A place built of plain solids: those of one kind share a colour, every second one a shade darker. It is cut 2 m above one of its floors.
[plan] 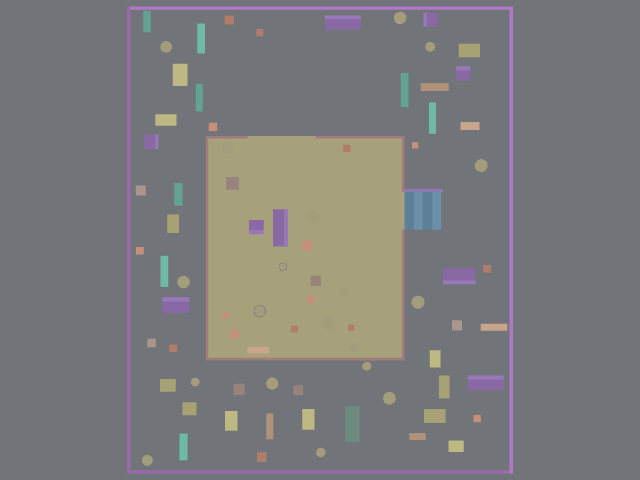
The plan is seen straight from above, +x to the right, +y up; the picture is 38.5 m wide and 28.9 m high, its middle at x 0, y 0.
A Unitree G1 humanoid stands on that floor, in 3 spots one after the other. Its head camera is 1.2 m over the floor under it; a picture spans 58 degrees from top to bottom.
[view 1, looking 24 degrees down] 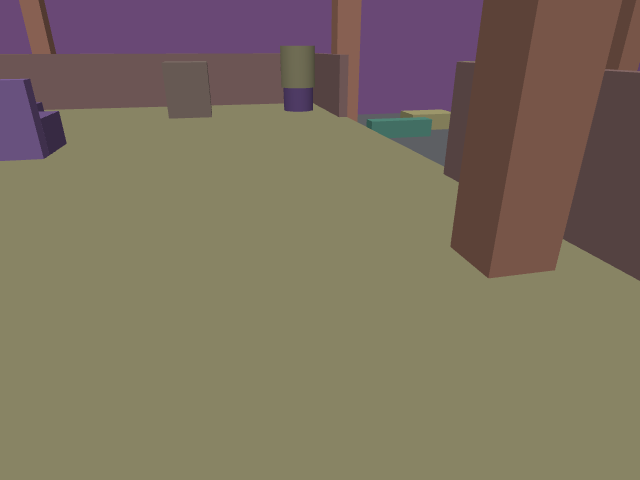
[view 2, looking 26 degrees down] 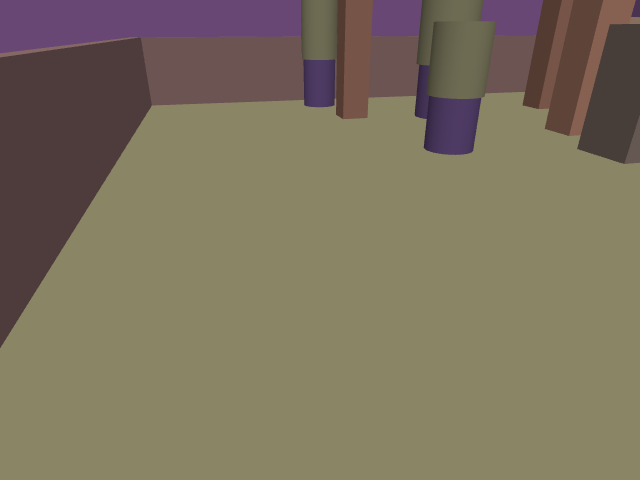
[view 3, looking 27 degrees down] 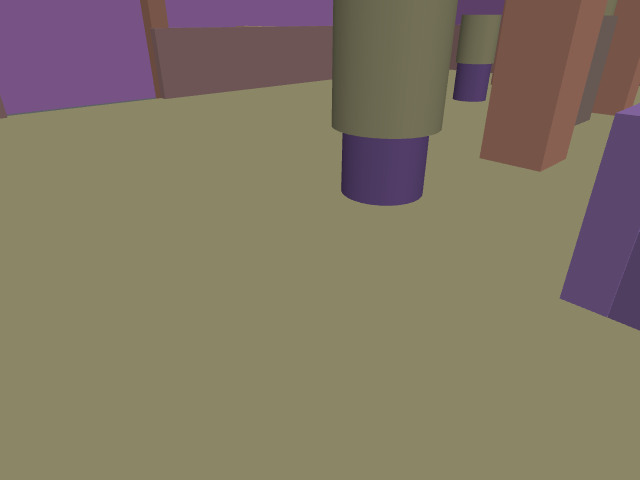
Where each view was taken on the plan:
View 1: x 3.70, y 3.88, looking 167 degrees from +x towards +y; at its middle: floor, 2.95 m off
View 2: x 3.97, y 1.16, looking -104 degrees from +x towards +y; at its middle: floor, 2.74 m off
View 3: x -2.40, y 3.88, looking -43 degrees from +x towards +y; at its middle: floor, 2.64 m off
